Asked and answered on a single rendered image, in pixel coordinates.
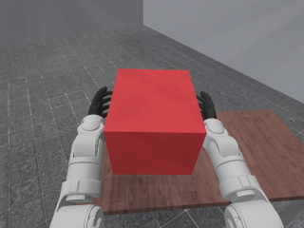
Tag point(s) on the right robot upper arm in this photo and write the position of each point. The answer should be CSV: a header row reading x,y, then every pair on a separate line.
x,y
251,214

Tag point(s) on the robot right hand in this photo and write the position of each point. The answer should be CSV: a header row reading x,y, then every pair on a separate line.
x,y
207,106

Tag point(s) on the carton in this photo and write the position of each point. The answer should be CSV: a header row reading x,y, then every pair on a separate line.
x,y
153,125

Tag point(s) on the table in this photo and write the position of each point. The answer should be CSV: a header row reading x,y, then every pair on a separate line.
x,y
272,153

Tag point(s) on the robot left hand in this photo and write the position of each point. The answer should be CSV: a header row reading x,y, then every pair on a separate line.
x,y
97,107

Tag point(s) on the robot right forearm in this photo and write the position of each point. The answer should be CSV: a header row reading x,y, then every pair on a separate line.
x,y
235,180

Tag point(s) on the left robot upper arm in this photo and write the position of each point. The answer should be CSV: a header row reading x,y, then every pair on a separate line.
x,y
79,216

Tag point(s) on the robot left forearm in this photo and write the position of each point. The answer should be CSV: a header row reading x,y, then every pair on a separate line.
x,y
85,162

